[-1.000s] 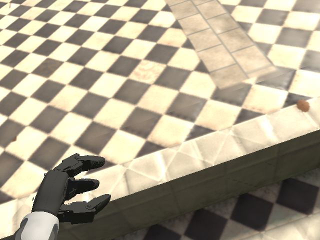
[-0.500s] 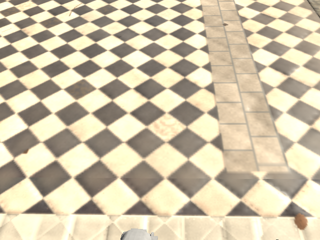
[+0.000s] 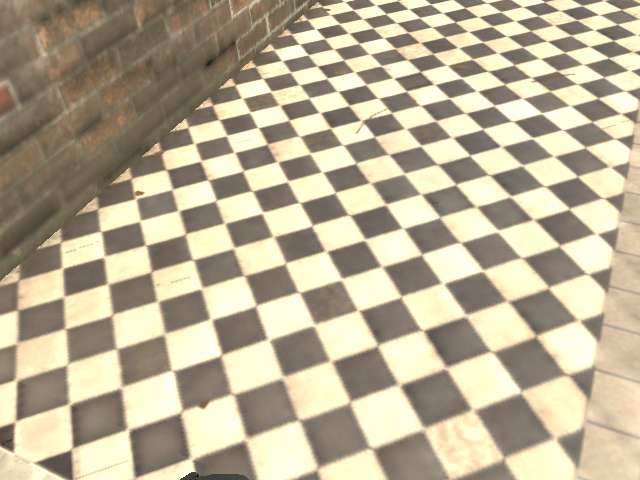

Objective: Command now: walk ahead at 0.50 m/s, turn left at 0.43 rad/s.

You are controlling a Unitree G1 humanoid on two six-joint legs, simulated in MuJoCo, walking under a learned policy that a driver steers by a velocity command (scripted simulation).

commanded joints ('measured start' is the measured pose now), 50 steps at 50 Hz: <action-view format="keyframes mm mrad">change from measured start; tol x32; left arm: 1 92 149 89 63 12 15 37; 19 792 115 83 541 -94 84 46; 27 -104 -30 47 33 -46 5 -36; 50 408 134 71 212 8 55 -39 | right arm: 1 65 147 55 -169 11 -71 57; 18 -754 353 186 -546 41 -40 75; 24 343 -80 -56 -80 -13 59 -16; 33 -245 156 54 -17 -69 10 0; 50 -173 207 45 -197 62 -27 77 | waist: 1 -151 -365 0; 18 105 -256 269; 23 -450 -9 -473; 33 201 -37 154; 50 -109 -300 184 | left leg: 1 -431 -59 -191 628 67 -6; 8 -1021 91 132 976 -298 15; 13 -703 388 217 556 184 -90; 16 -1015 430 203 310 -154 -81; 19 -21 250 423 -157 -436 -7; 23 941 464 -407 -710 -572 158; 33 -269 422 278 -1007 -221 -41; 44 469 467 337 -1152 -168 47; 47 329 411 401 -827 251 70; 50 -288 99 228 163 -113 34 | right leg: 1 368 -354 815 -700 -41 -170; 8 697 -240 326 -794 357 -19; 14 329 -389 599 -1164 -363 -107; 16 749 -392 506 -1148 -154 -75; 21 202 -321 196 -725 1311 46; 24 -138 -39 228 344 -17 58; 28 -443 -16 322 889 -390 -45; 39 -284 -13 105 582 -10 139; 48 530 -96 -103 -737 -134 -7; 50 400 -177 484 -745 -310 -214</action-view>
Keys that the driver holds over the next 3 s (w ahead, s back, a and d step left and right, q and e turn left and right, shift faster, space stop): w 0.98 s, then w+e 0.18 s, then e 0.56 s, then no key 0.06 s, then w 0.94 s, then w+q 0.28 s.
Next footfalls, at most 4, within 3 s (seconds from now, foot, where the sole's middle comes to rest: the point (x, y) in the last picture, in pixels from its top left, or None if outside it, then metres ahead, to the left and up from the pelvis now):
0.12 right None -0.02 -0.16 -0.76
0.36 left None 0.24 0.22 -0.54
0.98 right None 0.30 0.01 -0.54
1.26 left None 0.44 0.25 -0.54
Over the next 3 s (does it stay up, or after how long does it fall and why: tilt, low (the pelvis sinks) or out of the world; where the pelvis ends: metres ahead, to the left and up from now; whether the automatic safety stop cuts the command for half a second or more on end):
stays up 0.89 -0.07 0.24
